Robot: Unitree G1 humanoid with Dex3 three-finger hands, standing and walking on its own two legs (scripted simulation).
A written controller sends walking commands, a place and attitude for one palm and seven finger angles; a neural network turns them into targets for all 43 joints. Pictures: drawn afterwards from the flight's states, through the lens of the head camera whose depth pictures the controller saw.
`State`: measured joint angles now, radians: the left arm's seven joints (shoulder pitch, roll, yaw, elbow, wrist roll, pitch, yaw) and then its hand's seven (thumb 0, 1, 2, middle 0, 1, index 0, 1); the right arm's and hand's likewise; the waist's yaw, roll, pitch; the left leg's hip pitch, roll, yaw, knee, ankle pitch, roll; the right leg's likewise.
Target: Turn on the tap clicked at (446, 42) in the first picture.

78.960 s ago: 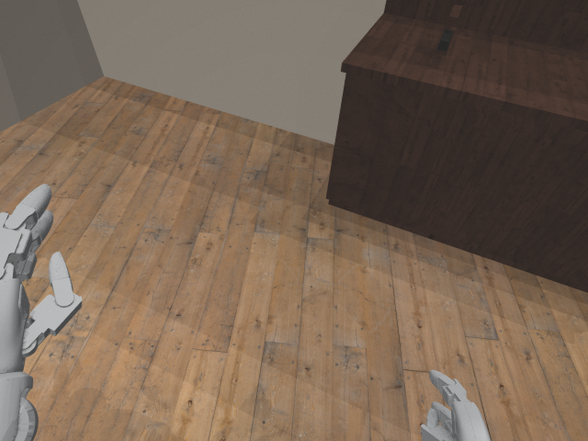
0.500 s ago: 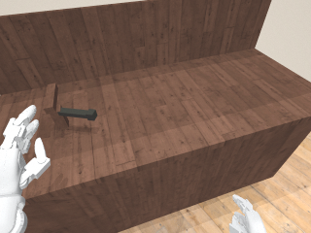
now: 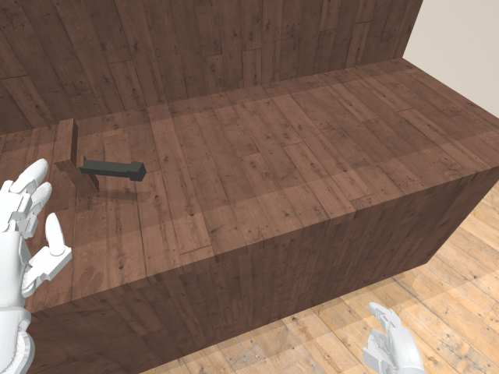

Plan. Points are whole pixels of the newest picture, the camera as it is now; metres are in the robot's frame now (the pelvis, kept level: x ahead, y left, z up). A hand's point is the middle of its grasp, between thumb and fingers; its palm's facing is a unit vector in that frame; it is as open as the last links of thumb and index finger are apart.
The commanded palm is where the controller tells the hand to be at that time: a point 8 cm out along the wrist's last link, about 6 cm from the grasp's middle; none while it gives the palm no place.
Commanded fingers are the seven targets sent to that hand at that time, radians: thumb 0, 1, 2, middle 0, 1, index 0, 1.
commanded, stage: step back with the hand held close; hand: left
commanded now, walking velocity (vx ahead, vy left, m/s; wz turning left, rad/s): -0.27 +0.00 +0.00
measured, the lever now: (136, 171) +0.46 +0.28 +0.04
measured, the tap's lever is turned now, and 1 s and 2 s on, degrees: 62 62 62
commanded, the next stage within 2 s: stop stepping back and stand still in 1.14 s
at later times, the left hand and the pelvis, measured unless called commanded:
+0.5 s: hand (16, 317) +0.14 +0.27 +0.15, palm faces +0.39 -0.83 -0.39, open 7.4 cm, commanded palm +0.09 +0.31 +0.17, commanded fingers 0.00 0.90 0.90 -0.20 -0.30 -0.20 -0.30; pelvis -0.07 +0.03 -0.01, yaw +1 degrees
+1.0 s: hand out of the picture +0.06 +0.29 +0.15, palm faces +0.44 -0.83 -0.34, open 7.5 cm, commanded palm -0.01 +0.33 +0.17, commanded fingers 0.00 0.90 0.90 -0.20 -0.30 -0.20 -0.30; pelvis -0.14 +0.04 -0.02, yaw +5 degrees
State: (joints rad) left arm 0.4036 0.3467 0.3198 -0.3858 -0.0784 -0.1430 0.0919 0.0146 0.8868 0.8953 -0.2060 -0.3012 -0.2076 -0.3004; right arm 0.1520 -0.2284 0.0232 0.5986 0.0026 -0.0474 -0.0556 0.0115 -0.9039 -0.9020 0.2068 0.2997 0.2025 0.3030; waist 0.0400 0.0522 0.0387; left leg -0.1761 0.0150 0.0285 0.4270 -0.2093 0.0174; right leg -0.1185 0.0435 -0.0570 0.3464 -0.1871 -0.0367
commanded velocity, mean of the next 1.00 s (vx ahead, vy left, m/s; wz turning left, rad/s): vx -0.32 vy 0.00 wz -0.03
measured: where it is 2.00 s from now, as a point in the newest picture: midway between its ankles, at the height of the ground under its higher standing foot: outside the picture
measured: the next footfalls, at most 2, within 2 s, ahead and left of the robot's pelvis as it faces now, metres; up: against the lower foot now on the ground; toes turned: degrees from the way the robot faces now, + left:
right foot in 1.26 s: -0.29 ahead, -0.08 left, +0.00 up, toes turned +5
left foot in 1.42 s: -0.17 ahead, +0.15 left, +0.00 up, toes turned +0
